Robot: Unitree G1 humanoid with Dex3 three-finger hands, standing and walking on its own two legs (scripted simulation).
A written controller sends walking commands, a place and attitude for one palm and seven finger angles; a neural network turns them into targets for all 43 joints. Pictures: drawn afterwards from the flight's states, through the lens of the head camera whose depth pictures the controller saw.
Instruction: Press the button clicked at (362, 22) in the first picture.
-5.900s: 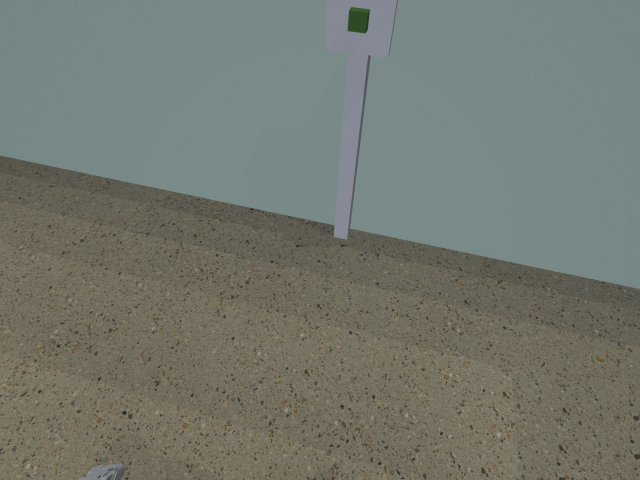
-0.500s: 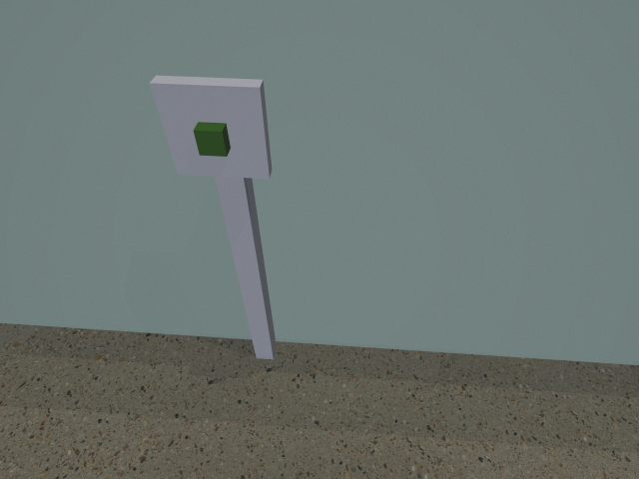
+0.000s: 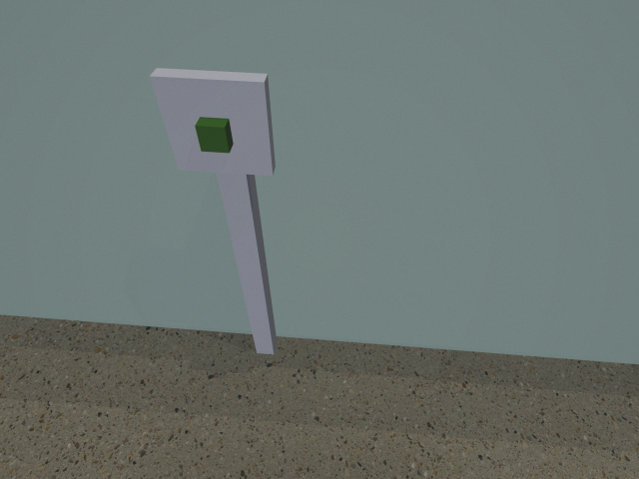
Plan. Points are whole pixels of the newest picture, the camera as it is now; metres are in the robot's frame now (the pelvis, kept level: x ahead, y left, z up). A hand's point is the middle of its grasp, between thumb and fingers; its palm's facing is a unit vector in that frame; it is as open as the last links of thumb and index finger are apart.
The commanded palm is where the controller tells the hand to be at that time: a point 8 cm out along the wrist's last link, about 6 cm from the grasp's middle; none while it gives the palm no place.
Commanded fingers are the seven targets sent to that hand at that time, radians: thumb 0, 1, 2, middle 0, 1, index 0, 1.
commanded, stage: look again from close up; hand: left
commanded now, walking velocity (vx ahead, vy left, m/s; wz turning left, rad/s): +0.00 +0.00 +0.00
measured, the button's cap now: (215, 134) +0.61 +0.22 +0.12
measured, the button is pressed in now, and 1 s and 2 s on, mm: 0 0 0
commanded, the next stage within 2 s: shuffle to correct the standing spot in 0.14 s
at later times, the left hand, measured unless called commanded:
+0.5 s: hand out of the picture +0.01 +0.18 -0.18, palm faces +0.06 -0.98 -0.18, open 7.3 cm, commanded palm none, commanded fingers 0.00 0.90 0.90 -0.20 -0.30 -0.20 -0.30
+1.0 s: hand out of the picture +0.10 +0.19 -0.18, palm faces +0.10 -0.98 -0.15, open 7.3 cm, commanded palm none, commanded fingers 0.00 0.90 0.90 -0.20 -0.30 -0.20 -0.30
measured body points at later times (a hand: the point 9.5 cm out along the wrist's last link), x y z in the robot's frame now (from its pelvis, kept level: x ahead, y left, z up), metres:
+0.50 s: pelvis +0.02 +0.01 +0.00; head +0.01 +0.01 +0.45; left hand +0.00 +0.24 -0.17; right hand +0.02 -0.22 -0.16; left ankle +0.03 +0.13 -0.74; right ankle +0.03 -0.13 -0.74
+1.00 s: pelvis +0.13 +0.04 -0.01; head +0.14 +0.04 +0.44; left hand +0.09 +0.24 -0.17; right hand +0.14 -0.18 -0.17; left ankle +0.18 +0.16 -0.74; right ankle +0.08 -0.08 -0.74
